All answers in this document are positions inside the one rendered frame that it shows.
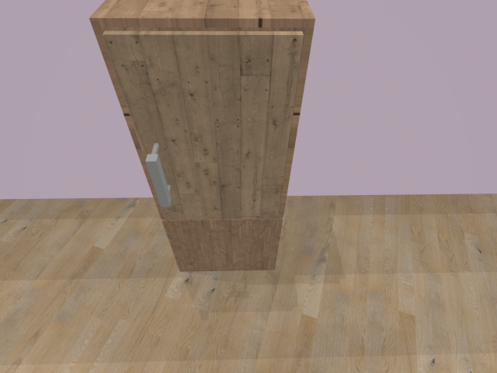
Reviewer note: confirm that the cupboard door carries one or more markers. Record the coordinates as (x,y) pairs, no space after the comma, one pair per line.
(220,106)

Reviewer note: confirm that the handle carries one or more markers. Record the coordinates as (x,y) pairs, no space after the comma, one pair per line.
(158,178)

